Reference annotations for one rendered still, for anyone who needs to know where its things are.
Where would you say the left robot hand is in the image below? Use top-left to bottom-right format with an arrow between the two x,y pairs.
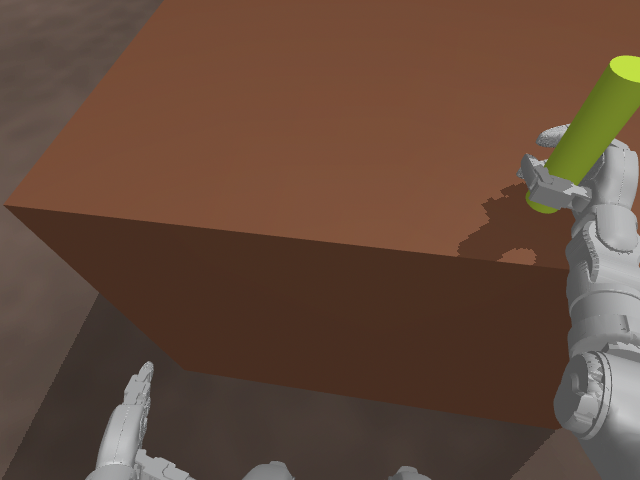
95,361 -> 196,480

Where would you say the right robot arm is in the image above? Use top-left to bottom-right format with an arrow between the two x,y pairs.
553,204 -> 640,480

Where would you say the can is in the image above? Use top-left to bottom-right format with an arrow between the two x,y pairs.
526,56 -> 640,214

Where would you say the right robot hand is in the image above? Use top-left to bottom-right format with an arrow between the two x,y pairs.
516,124 -> 639,220

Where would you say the left robot arm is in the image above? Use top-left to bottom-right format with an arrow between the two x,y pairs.
85,464 -> 137,480

